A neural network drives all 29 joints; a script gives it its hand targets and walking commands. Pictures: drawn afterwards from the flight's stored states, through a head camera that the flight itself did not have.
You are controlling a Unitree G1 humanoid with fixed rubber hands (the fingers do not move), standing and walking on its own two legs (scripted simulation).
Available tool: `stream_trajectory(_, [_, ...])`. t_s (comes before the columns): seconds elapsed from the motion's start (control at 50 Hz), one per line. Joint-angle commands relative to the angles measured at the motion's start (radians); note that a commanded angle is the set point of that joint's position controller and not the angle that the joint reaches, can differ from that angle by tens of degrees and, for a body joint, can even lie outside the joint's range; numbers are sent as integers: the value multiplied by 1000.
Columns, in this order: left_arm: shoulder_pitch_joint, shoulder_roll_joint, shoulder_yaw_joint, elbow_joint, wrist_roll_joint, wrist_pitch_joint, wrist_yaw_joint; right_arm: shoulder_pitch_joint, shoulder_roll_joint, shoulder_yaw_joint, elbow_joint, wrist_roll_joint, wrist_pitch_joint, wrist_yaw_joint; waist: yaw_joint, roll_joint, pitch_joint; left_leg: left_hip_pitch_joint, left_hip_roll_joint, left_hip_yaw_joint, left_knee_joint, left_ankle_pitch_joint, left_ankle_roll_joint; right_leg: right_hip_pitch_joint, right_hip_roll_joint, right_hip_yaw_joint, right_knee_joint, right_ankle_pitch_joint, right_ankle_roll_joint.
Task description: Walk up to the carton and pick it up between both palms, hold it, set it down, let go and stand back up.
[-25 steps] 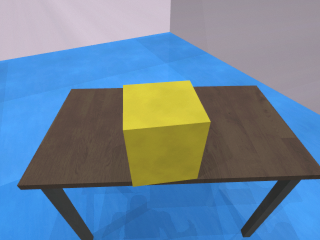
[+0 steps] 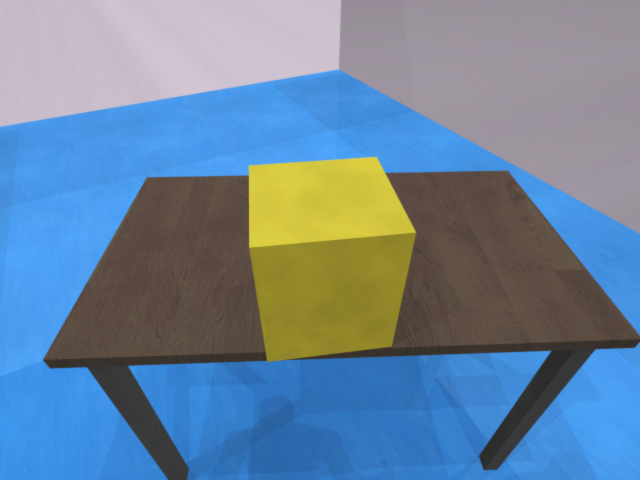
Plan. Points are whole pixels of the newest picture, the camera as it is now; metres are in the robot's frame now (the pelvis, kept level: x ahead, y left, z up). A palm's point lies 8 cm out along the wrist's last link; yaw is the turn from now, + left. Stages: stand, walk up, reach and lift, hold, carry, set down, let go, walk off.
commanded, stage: stand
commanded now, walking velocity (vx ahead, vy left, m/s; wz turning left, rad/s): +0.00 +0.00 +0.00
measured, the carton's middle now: (322, 258) +0.47 +0.04 +0.04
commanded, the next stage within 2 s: none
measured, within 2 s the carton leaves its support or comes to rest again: neither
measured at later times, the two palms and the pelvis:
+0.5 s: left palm out of the picture +0.03 +0.25 -0.13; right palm out of the picture +0.06 -0.26 -0.12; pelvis -0.01 +0.00 +0.00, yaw +0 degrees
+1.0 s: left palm out of the picture +0.04 +0.25 -0.13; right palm out of the picture +0.07 -0.26 -0.12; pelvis -0.01 +0.00 +0.00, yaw +0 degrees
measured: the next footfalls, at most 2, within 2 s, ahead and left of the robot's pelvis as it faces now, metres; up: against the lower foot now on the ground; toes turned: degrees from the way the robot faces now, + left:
none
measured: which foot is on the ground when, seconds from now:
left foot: down 0.00-1.00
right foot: down 0.00-1.00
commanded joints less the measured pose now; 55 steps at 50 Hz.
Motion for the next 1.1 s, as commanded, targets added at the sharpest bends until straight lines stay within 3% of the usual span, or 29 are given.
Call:
stream_trajectory(0.0, [-65, 320, 56, -43, 35, -44, -12, -23, -261, -48, -27, 7, -17, -26, -59, -40, 165, -25, 79, -106, -104, -6, 69, -24, -132, 138, -138, -97, -36])
stream_trajectory(0.08, [-68, 306, 52, -40, 30, -49, -18, -32, -269, -50, -26, 2, -14, -21, -47, -42, 157, -25, 83, -111, -95, -46, 75, -25, -128, 151, -162, -144, -34])
stream_trajectory(0.1, [-85, 327, 53, -32, 36, -48, -20, -42, -250, -50, -37, 10, -11, -19, -70, -41, 131, -14, 71, -103, -93, -39, 71, -12, -138, 149, -156, -178, -32])
stream_trajectory(0.12, [-61, 343, 63, -22, 36, -46, -21, -32, -260, -51, -16, 4, -10, -25, -47, -56, 133, -15, 71, -92, -82, -50, 70, -2, -140, 160, -161, -164, -30])
stream_trajectory(0.14, [-87, 328, 57, -25, 34, -47, -16, -22, -246, -50, -21, 11, -11, -22, -71, -50, 165, -33, 66, -106, -97, -42, 72, -24, -142, 169, -173, -185, -34])
stream_trajectory(0.16, [-83, 318, 60, -31, 35, -43, -15, -30, -258, -49, -21, 10, -8, -23, -61, -73, 153, -7, 61, -95, -76, -53, 71, -30, -138, 175, -186, -215, -31])
stream_trajectory(0.24, [-104, 324, 59, -19, 29, -45, -13, -33, -231, -41, -13, 7, -9, -23, -72, -58, 111, 4, 76, -93, -97, -5, 70, 2, -141, 165, -156, -149, -31])
stream_trajectory(0.28, [-73, 292, 53, -7, 27, -46, -16, -48, -246, -45, -12, 7, -18, -24, -44, -34, 133, -10, 90, -123, -114, 34, 76, 13, -131, 140, -127, -80, -35])
stream_trajectory(0.34, [-65, 297, 54, 2, 17, -43, -13, -37, -270, -46, 6, 8, -16, -30, -44, -18, 126, 3, 87, -111, -98, 53, 71, 29, -131, 142, -129, -19, -40])
stream_trajectory(0.38, [-73, 302, 53, 4, 23, -45, -14, -47, -260, -44, 0, 11, -9, -24, -49, -50, 91, 33, 84, -103, -93, 39, 65, 35, -135, 135, -138, -71, -29])
stream_trajectory(0.46, [-97, 296, 51, 15, 17, -44, -12, -73, -252, -36, 6, 13, -15, -28, -52, 6, 98, 32, 98, -108, -101, 82, 70, 35, -137, 136, -130, 20, -35])
stream_trajectory(0.48, [-106, 305, 50, 16, 23, -44, -12, -62, -241, -35, 7, 15, -14, -29, -70, -12, 103, 32, 94, -101, -102, 62, 66, 39, -136, 125, -121, 27, -33])
stream_trajectory(0.52, [-114, 303, 48, 17, 20, -43, -15, -62, -258, -33, 12, 16, -12, -33, -60, -54, 56, 46, 103, -114, -104, 83, 74, 69, -139, 127, -119, 14, -31])
stream_trajectory(0.54, [-102, 313, 51, 28, 22, -45, -10, -63, -272, -40, 13, 15, -12, -32, -57, -5, 85, 34, 96, -107, -100, 79, 70, 45, -144, 136, -131, -3, -33])
stream_trajectory(0.62, [-135, 316, 46, 33, 21, -37, -12, -86, -254, -33, 20, 12, -9, -33, -60, -43, 92, 17, 95, -111, -101, 61, 68, 45, -146, 129, -135, -42, -35])
stream_trajectory(0.66, [-118, 313, 53, 36, 17, -37, -12, -93, -277, -43, 17, 14, -7, -33, -42, -22, 88, 17, 96, -114, -98, 70, 67, 56, -146, 138, -135, -1, -34])
stream_trajectory(0.68, [-129, 298, 48, 30, 17, -35, -15, -89, -254, -37, 15, 17, -11, -35, -61, -36, 98, 22, 91, -99, -94, 60, 58, 38, -143, 142, -143, -3, -30])
stream_trajectory(0.72, [-131, 290, 48, 40, 18, -43, -15, -101, -247, -30, 26, 11, -13, -35, -54, -31, 70, 36, 97, -101, -101, 79, 66, 58, -142, 142, -136, -15, -31])
stream_trajectory(0.74, [-125, 306, 46, 40, 16, -44, -13, -98, -241, -27, 26, 15, -10, -32, -58, 15, 77, 39, 100, -108, -103, 82, 67, 47, -145, 134, -136, 14, -32])
stream_trajectory(0.76, [-135, 300, 45, 48, 13, -43, -15, -83, -262, -35, 29, 12, -10, -33, -65, -31, 78, 46, 94, -110, -117, 72, 61, 46, -139, 129, -132, -26, -28])
stream_trajectory(0.8, [-108, 301, 49, 48, 10, -46, -15, -104, -255, -34, 40, 11, -7, -36, -38, -20, 87, 35, 102, -111, -109, 77, 76, 42, -146, 147, -141, -9, -38])
stream_trajectory(0.82, [-115, 295, 44, 52, 20, -41, -13, -112, -262, -32, 32, 0, -8, -35, -58, -14, 104, 35, 101, -109, -113, 65, 68, 32, -142, 126, -137, 1, -33])
stream_trajectory(0.92, [-145, 307, 51, 48, 21, -43, -14, -121, -250, -34, 37, 14, -13, -31, -66, -6, 86, 34, 96, -102, -112, 71, 57, 35, -133, 131, -132, -6, -33])
stream_trajectory(0.94, [-143, 299, 41, 48, 18, -42, -14, -107, -253, -30, 48, 9, -12, -32, -54, -43, 86, 46, 101, -105, -107, 72, 59, 53, -144, 124, -148, 7, -32])
stream_trajectory(0.96, [-158, 317, 44, 46, 19, -41, -16, -111, -251, -25, 44, 17, -9, -31, -68, -5, 59, 44, 94, -97, -106, 85, 54, 53, -141, 122, -127, 26, -33])
stream_trajectory(1.0, [-145, 298, 40, 52, 14, -45, -17, -128, -249, -28, 46, 12, -8, -34, -52, -9, 90, 46, 95, -104, -108, 57, 64, 30, -141, 141, -148, -21, -28])
stream_trajectory(1.02, [-172, 309, 41, 53, 18, -42, -16, -122, -233, -27, 41, 13, -10, -33, -68, -47, 68, 44, 91, -101, -101, 64, 57, 43, -144, 137, -143, -47, -26])
stream_trajectory(1.06, [-154, 315, 41, 51, 18, -37, -16, -136, -260, -35, 43, 11, -5, -35, -61, 3, 123, 21, 92, -101, -109, 39, 60, 8, -142, 146, -158, -66, -31])
stream_trajectory(1.08, [-153, 308, 40, 66, 26, -38, -14, -135, -251, -32, 51, 10, -6, -32, -54, -31, 85, 30, 97, -100, -104, 27, 60, 30, -153, 141, -165, -65, -37])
